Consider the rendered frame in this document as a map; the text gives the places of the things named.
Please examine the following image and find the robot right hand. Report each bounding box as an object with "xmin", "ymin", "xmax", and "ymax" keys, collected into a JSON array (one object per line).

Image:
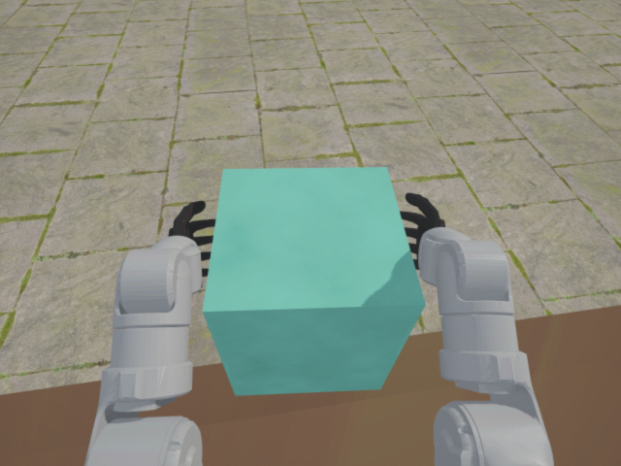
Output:
[{"xmin": 400, "ymin": 193, "xmax": 445, "ymax": 270}]

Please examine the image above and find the robot right forearm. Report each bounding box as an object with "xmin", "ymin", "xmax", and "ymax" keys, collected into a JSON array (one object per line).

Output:
[{"xmin": 418, "ymin": 227, "xmax": 554, "ymax": 466}]

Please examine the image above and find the robot left forearm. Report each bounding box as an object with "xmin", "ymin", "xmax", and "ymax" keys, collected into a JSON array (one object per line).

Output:
[{"xmin": 84, "ymin": 236, "xmax": 203, "ymax": 466}]

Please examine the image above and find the left robot upper arm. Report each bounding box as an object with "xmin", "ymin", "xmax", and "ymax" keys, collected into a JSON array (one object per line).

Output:
[{"xmin": 86, "ymin": 416, "xmax": 203, "ymax": 466}]

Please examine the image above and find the carton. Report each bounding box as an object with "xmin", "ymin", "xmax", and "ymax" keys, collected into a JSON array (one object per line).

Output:
[{"xmin": 203, "ymin": 167, "xmax": 426, "ymax": 396}]

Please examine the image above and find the right robot upper arm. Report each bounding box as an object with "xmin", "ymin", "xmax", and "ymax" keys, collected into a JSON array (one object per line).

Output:
[{"xmin": 434, "ymin": 401, "xmax": 553, "ymax": 466}]

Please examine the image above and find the robot left hand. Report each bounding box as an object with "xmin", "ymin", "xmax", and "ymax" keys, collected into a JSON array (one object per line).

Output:
[{"xmin": 168, "ymin": 201, "xmax": 215, "ymax": 277}]

